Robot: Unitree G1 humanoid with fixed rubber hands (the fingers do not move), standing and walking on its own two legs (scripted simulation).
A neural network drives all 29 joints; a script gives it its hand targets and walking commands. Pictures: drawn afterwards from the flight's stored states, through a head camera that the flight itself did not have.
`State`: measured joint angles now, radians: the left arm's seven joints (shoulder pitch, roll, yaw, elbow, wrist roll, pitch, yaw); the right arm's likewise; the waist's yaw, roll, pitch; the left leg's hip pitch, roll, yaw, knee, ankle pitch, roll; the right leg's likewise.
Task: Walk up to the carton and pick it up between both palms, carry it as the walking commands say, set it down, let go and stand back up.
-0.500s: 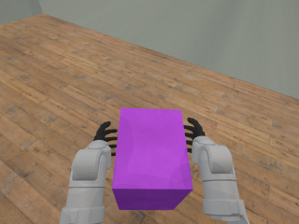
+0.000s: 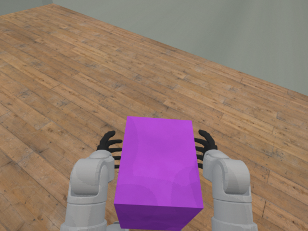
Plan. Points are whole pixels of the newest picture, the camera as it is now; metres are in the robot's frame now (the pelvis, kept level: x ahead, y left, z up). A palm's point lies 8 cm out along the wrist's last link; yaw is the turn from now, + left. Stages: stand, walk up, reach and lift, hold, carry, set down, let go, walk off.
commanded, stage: carry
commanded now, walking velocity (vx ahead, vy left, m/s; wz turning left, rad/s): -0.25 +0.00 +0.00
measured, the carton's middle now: (154, 176) +0.27 -0.01 +0.01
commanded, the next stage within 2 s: none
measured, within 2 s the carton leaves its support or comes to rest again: neither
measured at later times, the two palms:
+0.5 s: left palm out of the picture +0.06 +0.15 +0.09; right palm out of the picture +0.07 -0.10 +0.09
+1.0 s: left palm out of the picture -0.13 +0.16 +0.10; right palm out of the picture -0.11 -0.09 +0.09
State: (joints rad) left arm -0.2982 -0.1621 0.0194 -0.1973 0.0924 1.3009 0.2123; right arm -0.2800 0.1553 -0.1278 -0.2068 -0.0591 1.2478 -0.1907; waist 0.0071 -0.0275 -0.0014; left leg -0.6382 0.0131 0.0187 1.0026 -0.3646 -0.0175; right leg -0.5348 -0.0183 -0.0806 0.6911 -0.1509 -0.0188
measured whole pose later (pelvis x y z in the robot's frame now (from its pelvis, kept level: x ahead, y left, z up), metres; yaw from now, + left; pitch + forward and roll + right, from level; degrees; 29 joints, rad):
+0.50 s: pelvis -0.22 +0.02 +0.01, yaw +0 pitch +0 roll -2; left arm -0.28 -0.16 0.02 -0.17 0.09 1.30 0.22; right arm -0.28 0.16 -0.12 -0.16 -0.08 1.23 -0.17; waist 0.04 0.00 -0.02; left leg -0.65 0.03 0.01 0.90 -0.29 -0.03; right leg -0.37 0.00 -0.11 0.67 -0.30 -0.03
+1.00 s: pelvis -0.39 +0.03 +0.01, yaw +1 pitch -1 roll +1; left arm -0.29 -0.16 0.06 -0.10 0.10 1.32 0.20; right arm -0.29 0.16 -0.11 -0.09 -0.09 1.27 -0.19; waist 0.04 0.01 -0.08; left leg -0.61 0.03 0.07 0.90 -0.31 -0.01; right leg -0.42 -0.02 -0.13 0.67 -0.24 -0.07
